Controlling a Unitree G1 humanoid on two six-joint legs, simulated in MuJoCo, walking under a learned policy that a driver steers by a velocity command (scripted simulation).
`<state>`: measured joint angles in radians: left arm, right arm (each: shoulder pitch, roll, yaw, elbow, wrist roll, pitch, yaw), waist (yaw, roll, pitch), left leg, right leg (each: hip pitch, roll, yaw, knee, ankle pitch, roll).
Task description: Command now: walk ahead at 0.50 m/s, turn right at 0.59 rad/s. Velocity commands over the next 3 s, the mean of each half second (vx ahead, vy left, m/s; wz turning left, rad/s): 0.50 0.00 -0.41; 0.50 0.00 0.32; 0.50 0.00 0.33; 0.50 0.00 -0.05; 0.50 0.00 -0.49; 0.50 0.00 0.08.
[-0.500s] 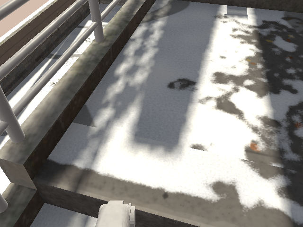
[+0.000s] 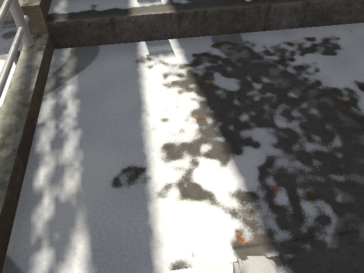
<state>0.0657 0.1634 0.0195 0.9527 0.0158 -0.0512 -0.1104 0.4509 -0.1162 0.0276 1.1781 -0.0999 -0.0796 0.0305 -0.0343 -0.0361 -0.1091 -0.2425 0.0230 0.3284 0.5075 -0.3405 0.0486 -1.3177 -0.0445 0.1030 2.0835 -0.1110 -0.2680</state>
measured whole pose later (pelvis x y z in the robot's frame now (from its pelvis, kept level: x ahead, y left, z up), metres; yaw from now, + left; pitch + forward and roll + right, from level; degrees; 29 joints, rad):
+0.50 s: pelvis +0.29 -0.06 +0.13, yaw -11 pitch +6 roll -3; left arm 0.39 0.22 0.05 1.13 0.06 -0.06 -0.05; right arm 0.18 -0.24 -0.02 0.96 -0.06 -0.11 0.07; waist 0.02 0.03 -0.12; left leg -0.90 0.00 -0.20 1.78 -0.07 0.13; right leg -0.52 0.10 -0.06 0.85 -0.44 -0.07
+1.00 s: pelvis +0.56 +0.01 +0.18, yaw +2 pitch +2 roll +0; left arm 0.17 0.21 0.04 0.91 0.08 -0.11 -0.02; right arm 0.32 -0.19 -0.07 0.95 -0.03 -0.11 0.02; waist -0.03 -0.02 -0.02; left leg -0.30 -0.11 -0.01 0.40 -0.13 0.11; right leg -0.49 -0.06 0.06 1.19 -0.30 -0.06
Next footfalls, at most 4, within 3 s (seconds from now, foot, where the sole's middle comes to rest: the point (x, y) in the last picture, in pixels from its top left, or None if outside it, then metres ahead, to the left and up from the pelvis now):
0.22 right None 0.30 -0.15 -0.60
0.80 left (168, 227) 0.65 0.07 -0.60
1.36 right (207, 159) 0.95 -0.09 -0.60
1.84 left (137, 134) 1.11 0.20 -0.60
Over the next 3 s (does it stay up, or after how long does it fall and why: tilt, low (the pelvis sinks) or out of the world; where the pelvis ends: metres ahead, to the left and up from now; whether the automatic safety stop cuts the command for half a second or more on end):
stays up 1.58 0.05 0.17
